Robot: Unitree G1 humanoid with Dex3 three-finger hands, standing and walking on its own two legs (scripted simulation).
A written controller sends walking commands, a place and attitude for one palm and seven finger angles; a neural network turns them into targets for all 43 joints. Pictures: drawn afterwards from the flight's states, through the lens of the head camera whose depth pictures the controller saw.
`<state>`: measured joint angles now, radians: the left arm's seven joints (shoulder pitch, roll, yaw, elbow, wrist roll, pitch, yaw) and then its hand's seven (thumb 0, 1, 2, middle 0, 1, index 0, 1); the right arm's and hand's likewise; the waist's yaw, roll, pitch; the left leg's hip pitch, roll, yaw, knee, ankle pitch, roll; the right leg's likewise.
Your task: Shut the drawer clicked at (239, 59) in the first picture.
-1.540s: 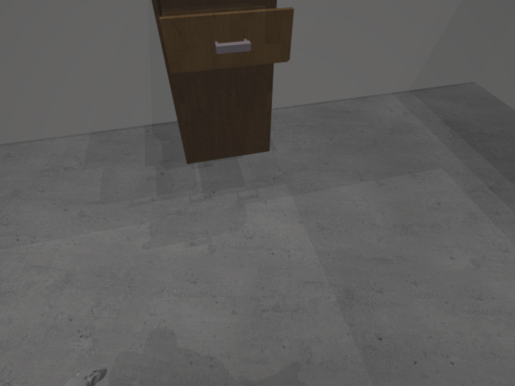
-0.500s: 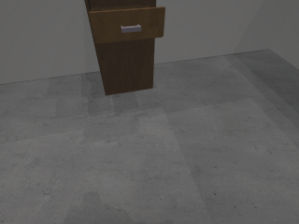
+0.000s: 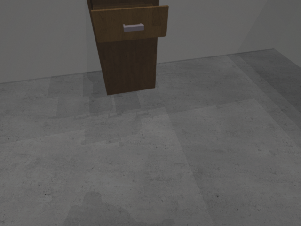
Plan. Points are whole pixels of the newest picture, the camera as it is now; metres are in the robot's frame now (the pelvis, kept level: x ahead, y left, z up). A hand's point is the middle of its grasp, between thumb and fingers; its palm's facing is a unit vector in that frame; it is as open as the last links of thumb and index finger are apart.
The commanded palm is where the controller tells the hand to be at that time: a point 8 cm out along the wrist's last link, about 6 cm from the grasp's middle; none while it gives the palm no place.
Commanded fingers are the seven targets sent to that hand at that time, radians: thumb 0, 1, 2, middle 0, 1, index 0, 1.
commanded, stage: walk to a spot facing it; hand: left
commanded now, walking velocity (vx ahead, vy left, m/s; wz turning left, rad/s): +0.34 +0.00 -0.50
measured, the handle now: (133, 26) +1.17 +0.17 +0.01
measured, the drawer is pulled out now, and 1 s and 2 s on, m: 0.28 0.28 0.28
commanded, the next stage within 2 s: turn to face it in 1.60 s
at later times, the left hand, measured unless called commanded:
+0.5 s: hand (98, 224) +0.17 +0.17 -0.19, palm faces -0.19 -0.97 -0.15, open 7.4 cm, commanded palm none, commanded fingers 0.00 0.90 0.90 -0.20 -0.30 -0.20 -0.30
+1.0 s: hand (131, 172) +0.34 +0.10 -0.19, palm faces -0.19 -0.97 -0.13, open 7.3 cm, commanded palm none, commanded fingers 0.00 0.90 0.90 -0.20 -0.30 -0.20 -0.30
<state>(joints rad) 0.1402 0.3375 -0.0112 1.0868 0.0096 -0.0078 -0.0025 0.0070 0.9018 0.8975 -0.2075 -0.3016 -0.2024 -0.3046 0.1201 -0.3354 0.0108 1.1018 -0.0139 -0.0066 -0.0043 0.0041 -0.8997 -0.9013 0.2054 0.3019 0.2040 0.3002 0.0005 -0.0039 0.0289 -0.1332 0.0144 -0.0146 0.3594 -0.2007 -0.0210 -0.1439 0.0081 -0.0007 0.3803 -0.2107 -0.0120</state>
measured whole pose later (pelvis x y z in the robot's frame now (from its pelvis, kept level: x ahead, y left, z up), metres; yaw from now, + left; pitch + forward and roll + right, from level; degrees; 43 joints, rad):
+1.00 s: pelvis +0.30 -0.07 -0.01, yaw -15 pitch -1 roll -3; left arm 0.34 0.16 0.04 1.09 0.03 -0.07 0.00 0.01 0.91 0.90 -0.21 -0.30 -0.20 -0.30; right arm 0.18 -0.16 -0.05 1.01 -0.03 -0.03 0.02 0.00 -0.92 -0.90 0.20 0.30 0.20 0.30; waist 0.01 0.00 0.00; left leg -0.53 0.15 0.09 0.78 -0.20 -0.03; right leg -0.07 0.04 -0.13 0.38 -0.28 -0.03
